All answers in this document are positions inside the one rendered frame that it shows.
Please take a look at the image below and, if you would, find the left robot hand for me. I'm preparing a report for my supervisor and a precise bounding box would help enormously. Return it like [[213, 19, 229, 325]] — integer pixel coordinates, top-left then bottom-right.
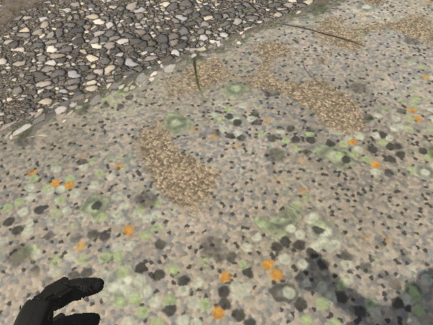
[[14, 277, 104, 325]]

